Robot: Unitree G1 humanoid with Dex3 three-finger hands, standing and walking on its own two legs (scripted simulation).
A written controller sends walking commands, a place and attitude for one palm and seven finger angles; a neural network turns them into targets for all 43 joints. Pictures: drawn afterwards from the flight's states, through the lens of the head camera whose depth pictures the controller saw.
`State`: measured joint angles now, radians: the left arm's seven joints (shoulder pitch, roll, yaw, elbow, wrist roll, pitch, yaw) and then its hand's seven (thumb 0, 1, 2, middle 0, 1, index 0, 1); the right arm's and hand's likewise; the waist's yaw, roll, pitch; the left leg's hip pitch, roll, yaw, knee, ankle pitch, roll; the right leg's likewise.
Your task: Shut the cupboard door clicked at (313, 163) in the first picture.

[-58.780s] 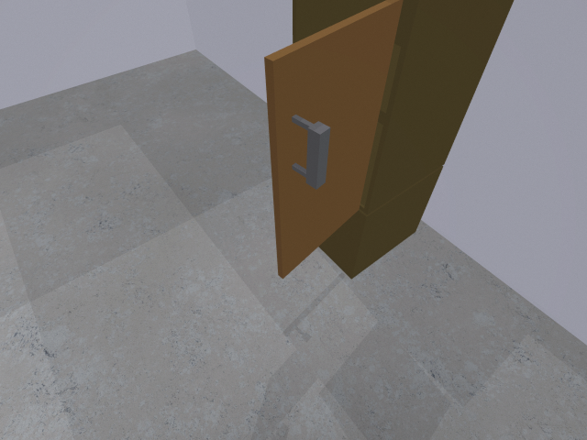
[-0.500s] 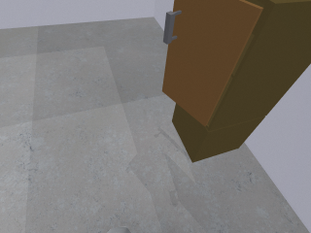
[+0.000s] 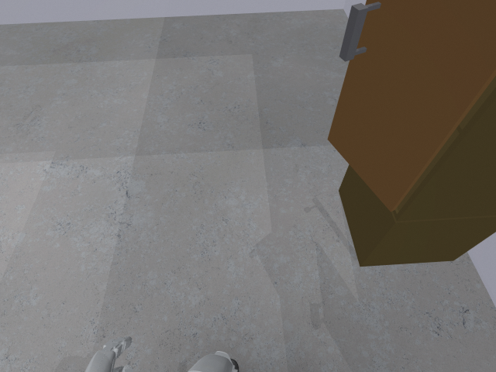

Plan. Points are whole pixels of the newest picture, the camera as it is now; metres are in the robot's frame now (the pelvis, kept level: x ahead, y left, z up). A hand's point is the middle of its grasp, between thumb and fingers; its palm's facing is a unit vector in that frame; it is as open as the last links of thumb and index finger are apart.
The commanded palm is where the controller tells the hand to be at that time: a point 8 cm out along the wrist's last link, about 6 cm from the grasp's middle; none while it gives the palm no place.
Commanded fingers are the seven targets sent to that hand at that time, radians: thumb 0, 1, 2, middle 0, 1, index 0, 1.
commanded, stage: walk to a spot facing it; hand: left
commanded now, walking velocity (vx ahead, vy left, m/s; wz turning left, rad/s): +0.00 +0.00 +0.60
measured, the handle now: (360, 31) +0.84 -0.24 +0.09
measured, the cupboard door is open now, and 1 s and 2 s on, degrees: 22 22 22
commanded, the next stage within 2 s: turn to face it in 1.70 s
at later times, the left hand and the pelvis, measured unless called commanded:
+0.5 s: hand out of the picture -0.02 +0.24 -0.18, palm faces +0.37 -0.90 -0.26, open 7.4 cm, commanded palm none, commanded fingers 0.00 0.90 0.90 -0.20 -0.30 -0.20 -0.30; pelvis +0.02 +0.02 +0.00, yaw +20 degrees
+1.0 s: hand out of the picture +0.06 +0.19 -0.14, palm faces +0.60 -0.76 -0.24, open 7.4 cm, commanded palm none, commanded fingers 0.00 0.90 0.90 -0.20 -0.30 -0.20 -0.30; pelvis +0.14 +0.03 +0.01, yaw +38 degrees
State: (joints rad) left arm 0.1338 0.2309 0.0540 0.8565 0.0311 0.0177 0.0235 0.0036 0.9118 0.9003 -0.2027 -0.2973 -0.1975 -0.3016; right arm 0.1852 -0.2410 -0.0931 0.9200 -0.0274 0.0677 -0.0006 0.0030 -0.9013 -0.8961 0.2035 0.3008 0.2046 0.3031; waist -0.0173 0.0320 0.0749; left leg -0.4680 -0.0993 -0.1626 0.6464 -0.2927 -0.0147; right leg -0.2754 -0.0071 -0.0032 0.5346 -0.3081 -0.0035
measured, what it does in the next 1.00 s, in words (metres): walks ahead, turning left: left foot, then right foot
